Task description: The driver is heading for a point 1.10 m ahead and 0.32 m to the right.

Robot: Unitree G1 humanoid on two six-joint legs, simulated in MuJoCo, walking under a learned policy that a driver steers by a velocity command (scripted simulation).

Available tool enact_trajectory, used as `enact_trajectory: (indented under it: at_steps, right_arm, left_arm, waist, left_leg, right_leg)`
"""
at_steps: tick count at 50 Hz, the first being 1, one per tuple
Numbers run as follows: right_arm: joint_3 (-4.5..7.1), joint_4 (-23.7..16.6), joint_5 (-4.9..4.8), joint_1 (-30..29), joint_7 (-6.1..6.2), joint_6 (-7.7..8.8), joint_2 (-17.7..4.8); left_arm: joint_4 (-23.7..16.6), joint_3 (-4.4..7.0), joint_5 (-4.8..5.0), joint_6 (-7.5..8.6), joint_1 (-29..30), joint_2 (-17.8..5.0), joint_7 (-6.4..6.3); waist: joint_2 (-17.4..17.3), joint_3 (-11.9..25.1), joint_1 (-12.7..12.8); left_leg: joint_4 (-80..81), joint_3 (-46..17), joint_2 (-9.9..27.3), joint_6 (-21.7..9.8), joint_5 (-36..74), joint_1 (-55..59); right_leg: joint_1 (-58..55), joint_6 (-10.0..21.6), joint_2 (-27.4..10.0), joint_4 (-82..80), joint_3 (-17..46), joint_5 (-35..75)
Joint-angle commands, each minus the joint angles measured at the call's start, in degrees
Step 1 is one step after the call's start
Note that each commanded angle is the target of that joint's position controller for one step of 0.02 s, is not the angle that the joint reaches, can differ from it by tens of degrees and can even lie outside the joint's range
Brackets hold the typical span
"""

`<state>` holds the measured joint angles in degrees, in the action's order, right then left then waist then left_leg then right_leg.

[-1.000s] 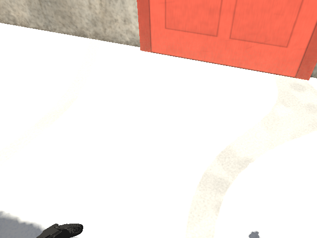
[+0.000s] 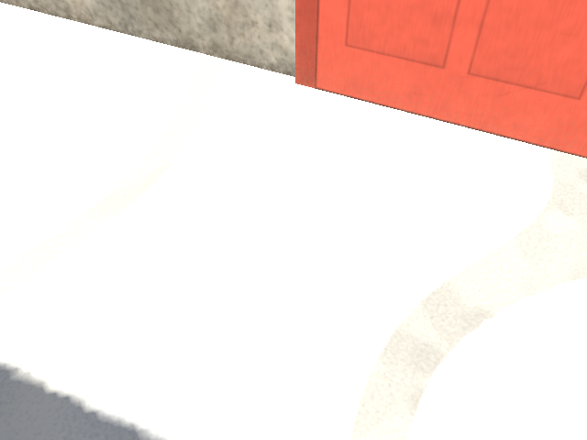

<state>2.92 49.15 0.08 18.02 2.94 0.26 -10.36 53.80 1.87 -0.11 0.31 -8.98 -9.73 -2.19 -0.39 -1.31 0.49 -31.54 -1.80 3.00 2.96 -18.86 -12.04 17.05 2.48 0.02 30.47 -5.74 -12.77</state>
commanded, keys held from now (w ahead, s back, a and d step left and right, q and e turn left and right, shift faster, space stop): no key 0.10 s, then w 0.20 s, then w+e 0.70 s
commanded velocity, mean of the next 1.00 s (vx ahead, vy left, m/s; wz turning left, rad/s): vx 0.33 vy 0.00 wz -0.28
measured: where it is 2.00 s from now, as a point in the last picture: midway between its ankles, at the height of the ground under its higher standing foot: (421, 318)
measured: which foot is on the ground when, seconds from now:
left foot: down 0.00-0.72, up 0.74-1.00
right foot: down 0.00-0.32, up 0.34-0.70, down 0.72-1.00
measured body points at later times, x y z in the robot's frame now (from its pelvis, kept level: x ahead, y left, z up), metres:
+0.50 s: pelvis +0.09 +0.03 +0.01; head +0.09 +0.03 +0.46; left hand +0.23 +0.26 -0.12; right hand +0.05 -0.18 -0.14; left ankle -0.02 +0.13 -0.73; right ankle +0.12 -0.11 -0.65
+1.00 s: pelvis +0.33 -0.05 +0.01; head +0.35 -0.06 +0.46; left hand +0.48 +0.19 -0.11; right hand +0.45 -0.36 -0.06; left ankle +0.52 +0.09 -0.66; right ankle +0.31 -0.11 -0.73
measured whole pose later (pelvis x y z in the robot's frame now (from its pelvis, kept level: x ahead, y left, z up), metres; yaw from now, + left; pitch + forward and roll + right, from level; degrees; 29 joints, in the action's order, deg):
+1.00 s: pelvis +0.33 -0.05 +0.01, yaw -20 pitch +3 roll -1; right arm 3.3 40.3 1.0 3.9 1.6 7.1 -15.4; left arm 47.9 3.9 0.7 3.0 -17.6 -13.7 -0.5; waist -1.4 1.3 2.7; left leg -52.7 -4.6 7.5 3.0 -4.5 -42.8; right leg 13.5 6.4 7.4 20.9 3.8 -10.5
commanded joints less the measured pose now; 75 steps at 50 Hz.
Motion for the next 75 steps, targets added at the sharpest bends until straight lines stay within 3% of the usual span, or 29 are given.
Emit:
enact_trajectory:
  at_steps: [1, 6, 8, 11, 15, 16, 17, 18, 20, 24, 27, 31, 32, 34, 36, 37, 38, 39, 41, 45, 48, 53, 58, 59, 60, 61, 63, 66, 75]
  right_arm:
    - [1.2, -1.1, -0.04, 2.9, 0.22, 0.48, -5.3]
    - [1.08, 1.4, -0.03, 4.5, 0.22, 0.37, -4.6]
    - [3.33, 0.2, 3.2, 3.3, -3.93, 2.89, -8.9]
    - [2.83, 0.6, 3.75, 2.8, -2.4, 5.5, -3.4]
    - [2.24, 4.8, 3.1, 9.2, -3.1, 8.32, -1.9]
    - [2.11, 5.7, 3.78, 11.5, -3.15, 9.16, -2.3]
    - [2.44, 6.3, 3.72, 18.6, -2.21, 9.74, -5.4]
    - [1.27, 5.7, 4.82, 17.0, -2.08, 10.03, -5.4]
    - [0.22, 3.2, 4.23, 7.1, -2.66, 9.57, -3.6]
    - [-2.4, 2.0, 5.02, 5.4, -2.12, 8.95, 0.2]
    - [-2.68, 5.2, 3.97, 12.0, -1.94, 8.53, -1.6]
    - [-2.54, 8.4, 4.26, 14.5, -3.1, 7.53, -4.1]
    - [1.35, 6.1, -1.41, 7.1, -1.48, 5.23, -13.7]
    - [1.67, 5.1, -1.87, 7.7, -0.31, 4.41, -13.0]
    - [1.44, 2.4, -1.32, 3.4, -0.72, 5.15, -10.5]
    - [-0.54, -0.8, 0.79, 3.6, -1.48, 6.78, -2.2]
    - [-0.9, -1.7, -1.36, 4.7, -2.91, 9.43, -1.6]
    - [0.13, -3.4, -3.64, -1.1, -3.27, 10.53, -5.2]
    - [0.96, -5.5, -1.48, -4.3, -2.09, 10.25, -8.0]
    - [1.38, -8.1, 0.34, -3.4, -1.5, 7.25, -7.2]
    - [0.76, -10.5, 1.61, -10.3, -1.11, 6.77, -7.3]
    - [0.28, -13.6, -0.65, -19.9, -2.06, 7.17, -8.2]
    - [2.52, -13.6, -0.62, -13.7, -3.13, 8.45, -12.1]
    - [3.52, -12.8, 0.49, -5.3, -2.7, 8.76, -14.9]
    - [4.72, -11.7, 1.75, 2.5, -2.12, 8.18, -19.5]
    - [4.69, -10.8, 0.49, 5.3, -2.43, 7.7, -18.0]
    - [2.86, -12.4, 0.39, -0.3, -1.78, 6.52, -11.4]
    - [1.75, -11.6, 1.0, -5.5, -2.27, 6.12, -8.5]
    - [3.27, -6.0, -1.05, -1.6, -2.73, 5.94, -13.9]
  left_arm:
    - [-1.8, 1.0, 0.05, 0.47, 0.4, -5.4, -0.1]
    - [0.5, 1.1, 0.28, 0.44, -1.1, -6.2, -0.1]
    - [-1.1, 4.29, -0.89, 5.12, -2.0, -12.2, 4.18]
    - [-2.9, 4.32, -0.78, 6.06, -2.3, -9.4, 1.19]
    - [-6.6, 4.44, -0.82, 3.84, 2.8, -8.5, -0.7]
    - [-6.0, 3.64, -2.4, 3.11, 0.8, -5.1, 0.2]
    - [-8.3, 2.41, -4.32, 3.37, 4.4, -0.8, 1.09]
    - [-9.5, 2.18, -4.38, 4.25, 8.5, -0.6, 2.16]
    - [-6.0, 3.89, -1.99, 5.51, 1.7, -6.0, 2.97]
    - [-6.1, 2.45, -2.76, 5.46, 3.8, -1.3, 5.68]
    - [-8.5, 0.79, -1.54, 4.54, 11.3, 0.4, 6.76]
    - [-9.7, 0.88, -2.24, 4.14, 12.3, -1.8, 7.25]
    - [-11.3, 1.72, 4.64, 4.21, 13.6, -5.2, 6.48]
    - [-9.5, 2.88, 3.33, 3.91, 5.5, -7.2, 5.63]
    - [-5.0, 7.07, 2.08, 1.87, -13.0, -15.2, 3.88]
    - [-5.4, 7.65, 1.72, 0.92, -14.5, -19.9, 2.5]
    - [-5.9, 6.03, 0.56, 1.46, -14.4, -17.2, 2.56]
    - [-6.2, 5.06, 0.11, 2.01, -12.6, -12.4, 2.32]
    - [-8.4, 3.32, 0.93, 3.4, -2.9, -8.2, 2.76]
    - [-10.2, 3.24, 0.65, 3.77, -0.4, -10.4, 1.9]
    - [-11.2, 3.97, 0.62, 3.97, -2.9, -12.9, 1.23]
    - [-11.4, 4.51, 2.05, 3.21, -8.8, -14.0, 1.24]
    - [-13.1, 4.03, 1.23, 2.1, -9.8, -11.9, 1.18]
    - [-14.4, 2.9, 0.75, 2.54, -8.5, -8.6, 1.47]
    - [-16.2, 2.0, 1.42, 3.31, -13.3, -5.2, 1.41]
    - [-16.9, 2.1, 2.35, 3.81, -14.5, -9.3, 1.58]
    - [-17.3, 3.61, 1.82, 3.17, -6.7, -14.2, 1.68]
    - [-18.8, 3.69, 1.6, 2.17, -4.8, -11.0, 2.1]
    - [-20.1, 1.3, 0.9, 3.1, 5.5, -6.4, 3.91]
  waist:
    - [0.1, 1.0, 0.2]
    - [1.0, 2.2, 0.3]
    - [5.3, -4.8, 0.9]
    - [7.3, -2.8, 0.4]
    - [2.3, -0.6, -3.7]
    - [0.7, 0.5, -3.9]
    - [-5.7, 0.9, -7.5]
    - [-7.2, -7.9, -8.3]
    - [-4.5, -3.6, -3.6]
    - [-3.6, -2.8, -1.7]
    - [-3.3, -3.7, -5.0]
    - [-5.0, -4.1, -3.5]
    - [-5.2, -8.5, -0.9]
    - [-7.9, 0.0, 3.0]
    - [-5.3, 8.6, 11.9]
    - [13.4, 14.5, 7.2]
    - [10.5, 22.9, 7.2]
    - [7.9, 16.2, 7.4]
    - [-0.8, 7.9, 1.1]
    - [-0.4, 1.4, -3.5]
    - [1.2, 1.0, -1.3]
    - [4.2, 3.0, 3.5]
    - [7.2, 6.2, -1.0]
    - [4.3, 12.4, -5.1]
    - [-10.2, 20.5, -4.8]
    - [-18.6, 22.2, -5.1]
    - [-6.1, 10.0, -5.9]
    - [-5.7, 2.4, -1.5]
    - [-3.6, 1.0, -3.0]
  left_leg:
    - [5.7, 0.3, 0.5, -2.4, 7.3, -5.6]
    - [5.1, 2.0, -0.6, -2.4, 1.7, -4.3]
    - [4.5, 5.6, -2.7, -4.7, -14.1, -9.6]
    - [-3.6, 5.3, -2.1, -7.1, -7.5, -0.4]
    - [16.7, 7.5, -2.5, -10.5, 6.9, 11.5]
    - [17.2, 0.6, 2.4, -13.0, 5.5, 19.7]
    - [21.1, -17.7, 16.1, -22.2, -2.0, 27.7]
    - [28.9, -28.8, 24.1, -25.2, -12.1, 26.5]
    - [26.7, -15.8, 18.3, -18.6, -4.7, 25.4]
    - [26.6, 4.0, 10.7, -14.2, 13.4, 11.5]
    - [27.4, 9.0, 10.1, -15.0, 24.4, 10.9]
    - [24.5, 9.3, 14.6, -15.5, 36.9, 20.0]
    - [17.4, 12.8, 12.6, -9.7, 50.9, 17.7]
    - [4.7, 14.9, 13.1, -7.0, 68.7, 13.2]
    - [-21.0, 14.9, 7.8, -3.2, 51.9, -5.0]
    - [-49.4, 12.7, -4.9, -0.1, -4.4, -24.2]
    - [-60.8, -3.0, -5.7, -1.3, -10.7, -31.8]
    - [-60.9, -4.5, -2.3, -3.2, -5.9, -37.3]
    - [-50.7, -3.6, 3.1, -3.7, 1.8, -32.7]
    - [-39.1, -2.0, 5.6, -0.9, 4.8, -27.7]
    - [-21.8, -0.1, 3.6, 0.5, 15.9, -23.6]
    - [-2.8, -1.0, -1.1, 1.6, 22.5, -18.7]
    - [6.3, -1.3, -2.8, -3.2, 13.1, -5.2]
    - [4.9, -7.7, 4.8, -7.1, 12.3, 8.5]
    - [7.6, -29.3, 18.2, -15.1, 4.2, 29.7]
    - [12.2, -46.9, 23.7, -19.2, -10.1, 33.0]
    - [13.3, -30.1, 18.6, -14.8, -7.5, 20.6]
    - [18.0, -14.6, 11.7, -12.7, 6.9, 3.7]
    - [21.2, -0.2, 9.7, -13.6, 17.9, 2.7]
  right_leg:
    - [-6.8, 2.9, -4.6, -7.0, 6.2, 3.3]
    - [-7.9, 3.4, -4.1, -7.9, 6.0, -3.7]
    - [-3.3, 7.5, -11.2, -18.1, 13.5, -31.4]
    - [0.1, 11.0, -18.7, -25.3, 23.0, -30.7]
    - [-0.7, 10.4, -11.5, -16.4, 13.2, -21.9]
    - [6.7, 8.7, -8.4, -7.5, 11.3, -17.3]
    - [20.8, 3.8, -1.7, 9.1, 5.6, -12.4]
    - [37.0, 4.5, 0.0, 18.5, 15.3, -13.4]
    - [37.3, 5.9, 0.0, 34.4, 14.5, -7.5]
    - [29.9, 5.0, -3.3, 32.8, 7.8, 9.3]
    - [25.5, 1.1, -4.2, 18.0, 2.8, 8.4]
    - [26.2, 4.2, -3.0, 9.1, 3.0, 4.5]
    - [25.2, 4.4, 0.1, 10.1, -2.1, 1.7]
    - [8.2, 6.2, 3.8, 8.9, -4.6, 4.8]
    - [-21.3, 11.3, 0.4, 3.0, 7.4, 5.9]
    - [-34.7, 20.4, -15.1, -4.8, 36.7, 5.0]
    - [-38.7, 25.9, -20.5, -15.1, 54.4, -7.4]
    - [-34.1, 21.8, -17.3, -15.9, 46.7, -10.3]
    - [-15.5, 16.5, -12.6, -17.4, 33.3, -2.5]
    - [2.8, 16.5, -8.2, -20.6, 24.9, 1.6]
    - [8.2, 14.1, -4.2, -19.9, 19.3, 6.1]
    - [1.1, 12.0, -5.4, -14.4, 22.5, 3.4]
    - [-3.8, 8.2, -4.5, -1.1, 28.9, 2.4]
    - [2.1, 5.7, -1.4, 12.2, 24.8, 1.5]
    - [21.0, 1.3, 6.1, 31.2, 15.3, -13.6]
    - [32.3, 0.0, 3.3, 43.5, 14.7, -20.2]
    - [35.1, -1.4, -1.3, 50.1, 13.5, -9.5]
    - [27.6, -1.5, -4.9, 43.2, 12.7, -4.0]
    - [19.5, -1.7, -4.6, 12.2, 6.8, 10.5]
Keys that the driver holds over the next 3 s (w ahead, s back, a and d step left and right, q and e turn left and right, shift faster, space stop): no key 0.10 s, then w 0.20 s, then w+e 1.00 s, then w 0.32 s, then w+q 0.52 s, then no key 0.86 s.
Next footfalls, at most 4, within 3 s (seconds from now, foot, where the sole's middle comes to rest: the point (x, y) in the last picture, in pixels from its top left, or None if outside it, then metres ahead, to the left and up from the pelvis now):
0.72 right None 0.34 -0.12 -0.77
1.18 left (313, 383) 0.65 -0.01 -0.77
1.66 right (462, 367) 0.69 -0.37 -0.77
2.18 left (415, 241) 1.09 -0.31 -0.77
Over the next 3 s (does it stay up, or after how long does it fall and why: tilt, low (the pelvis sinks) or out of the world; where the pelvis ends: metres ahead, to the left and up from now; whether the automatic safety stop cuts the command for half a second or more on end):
stays up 1.06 -0.43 0.00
